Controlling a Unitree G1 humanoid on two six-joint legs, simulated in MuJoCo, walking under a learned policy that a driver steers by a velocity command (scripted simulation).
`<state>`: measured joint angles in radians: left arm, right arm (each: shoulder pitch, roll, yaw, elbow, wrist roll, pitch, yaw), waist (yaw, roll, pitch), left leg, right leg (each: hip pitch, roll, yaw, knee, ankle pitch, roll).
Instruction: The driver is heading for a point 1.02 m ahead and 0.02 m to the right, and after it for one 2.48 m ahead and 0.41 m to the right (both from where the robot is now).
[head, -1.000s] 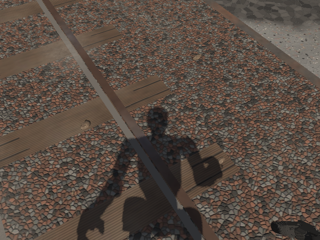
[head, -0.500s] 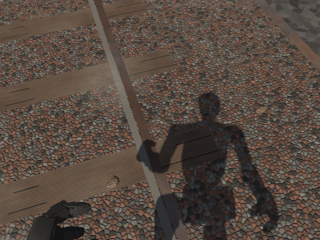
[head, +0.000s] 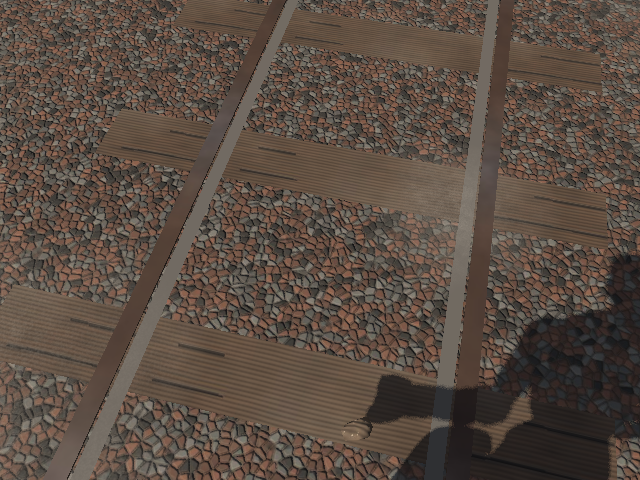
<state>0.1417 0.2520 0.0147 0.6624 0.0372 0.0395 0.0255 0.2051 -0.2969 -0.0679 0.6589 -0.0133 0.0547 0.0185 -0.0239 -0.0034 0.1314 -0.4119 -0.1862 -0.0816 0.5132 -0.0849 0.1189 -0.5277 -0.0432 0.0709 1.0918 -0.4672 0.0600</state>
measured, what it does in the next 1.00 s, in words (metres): steps to the right, turning left: right foot, then left foot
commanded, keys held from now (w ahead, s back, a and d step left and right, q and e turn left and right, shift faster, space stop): q+shift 0.22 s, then shift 0.50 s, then e+shift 0.10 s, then w+e+shift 0.14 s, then e+shift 0.04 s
